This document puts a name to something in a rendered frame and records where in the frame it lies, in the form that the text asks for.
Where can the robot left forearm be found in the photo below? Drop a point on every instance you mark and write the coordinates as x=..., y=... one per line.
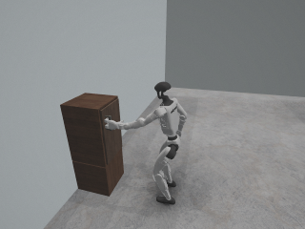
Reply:
x=130, y=125

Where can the right robot upper arm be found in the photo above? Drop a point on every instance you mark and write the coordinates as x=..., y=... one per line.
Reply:
x=183, y=114

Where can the handle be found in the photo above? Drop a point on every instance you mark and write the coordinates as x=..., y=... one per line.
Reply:
x=109, y=118

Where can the left robot hand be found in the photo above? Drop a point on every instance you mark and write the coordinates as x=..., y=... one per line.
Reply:
x=111, y=124

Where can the right robot hand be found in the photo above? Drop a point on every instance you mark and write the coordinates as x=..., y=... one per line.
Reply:
x=179, y=133

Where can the robot left shin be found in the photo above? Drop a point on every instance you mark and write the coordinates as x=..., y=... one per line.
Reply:
x=162, y=185

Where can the left robot upper arm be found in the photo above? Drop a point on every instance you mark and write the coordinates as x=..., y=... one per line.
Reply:
x=157, y=113

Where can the robot torso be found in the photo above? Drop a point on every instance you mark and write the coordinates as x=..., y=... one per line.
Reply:
x=169, y=125

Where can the robot right forearm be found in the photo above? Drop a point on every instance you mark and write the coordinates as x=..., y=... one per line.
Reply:
x=181, y=124

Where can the cupboard door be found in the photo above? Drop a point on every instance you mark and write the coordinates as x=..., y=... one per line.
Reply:
x=112, y=139

